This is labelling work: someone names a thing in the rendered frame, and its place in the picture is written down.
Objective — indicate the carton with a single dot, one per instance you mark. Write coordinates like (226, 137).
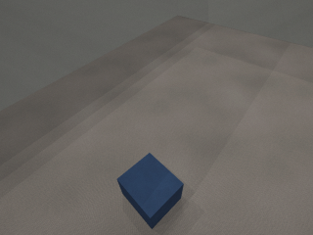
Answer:
(151, 189)

